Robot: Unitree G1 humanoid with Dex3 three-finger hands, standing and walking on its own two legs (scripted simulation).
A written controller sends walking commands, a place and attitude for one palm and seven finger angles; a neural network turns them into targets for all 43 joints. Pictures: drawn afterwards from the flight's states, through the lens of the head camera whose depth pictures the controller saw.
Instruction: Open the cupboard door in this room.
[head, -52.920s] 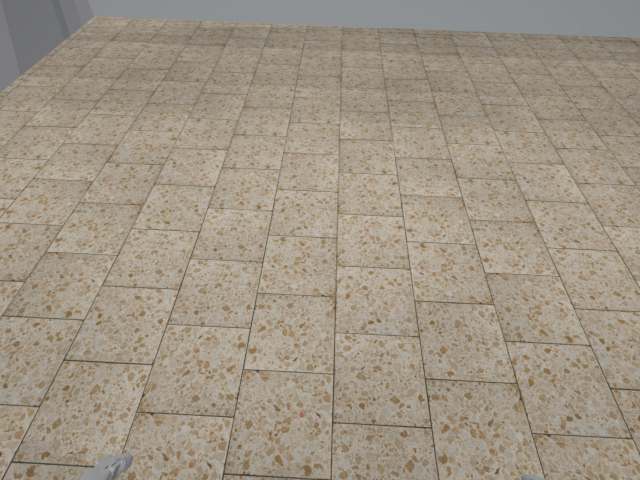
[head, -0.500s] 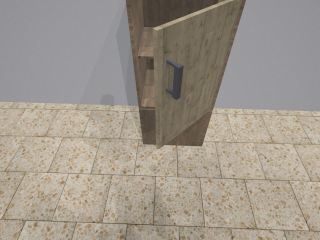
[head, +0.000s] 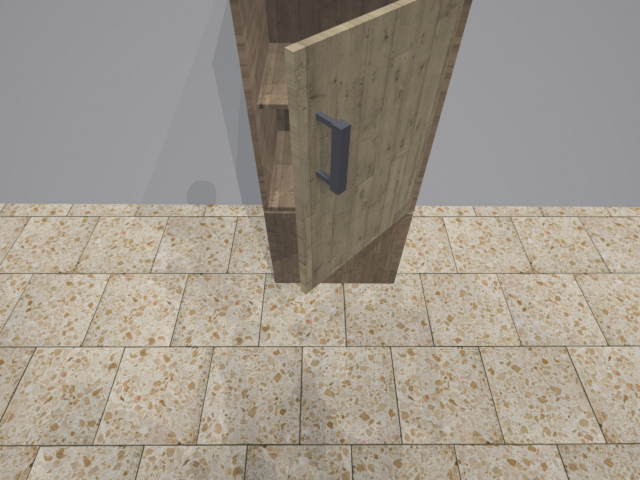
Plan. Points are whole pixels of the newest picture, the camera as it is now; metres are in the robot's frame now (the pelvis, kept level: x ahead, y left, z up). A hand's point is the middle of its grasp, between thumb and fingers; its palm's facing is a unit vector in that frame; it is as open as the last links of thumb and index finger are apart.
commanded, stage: walk to a spot facing it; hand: left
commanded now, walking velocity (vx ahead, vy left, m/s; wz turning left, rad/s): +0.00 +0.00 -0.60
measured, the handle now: (330, 153) +0.58 +0.03 +0.07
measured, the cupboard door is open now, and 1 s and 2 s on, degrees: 44 44 44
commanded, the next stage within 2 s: none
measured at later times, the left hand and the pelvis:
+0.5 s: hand out of the picture +0.07 +0.14 -0.16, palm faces -0.15 -0.95 -0.29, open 7.4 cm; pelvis +0.00 -0.05 +0.00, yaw -14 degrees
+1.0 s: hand (209, 442) +0.20 +0.19 -0.18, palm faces -0.42 -0.88 -0.22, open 7.4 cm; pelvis +0.05 +0.02 +0.00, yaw -30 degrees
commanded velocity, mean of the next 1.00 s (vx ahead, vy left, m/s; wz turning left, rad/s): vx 0.00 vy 0.00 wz -0.60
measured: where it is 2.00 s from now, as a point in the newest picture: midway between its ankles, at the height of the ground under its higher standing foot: outside the picture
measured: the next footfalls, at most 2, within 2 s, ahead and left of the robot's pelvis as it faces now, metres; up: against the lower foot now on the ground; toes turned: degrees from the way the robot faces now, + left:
left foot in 0.88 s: +0.12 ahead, +0.09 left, +0.00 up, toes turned -28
right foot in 1.38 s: +0.01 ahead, -0.10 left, +0.00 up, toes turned -52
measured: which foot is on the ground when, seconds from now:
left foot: down 0.00-0.26, up 0.28-0.86, down 0.88-1.00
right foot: down 0.00-0.88, up 0.90-1.00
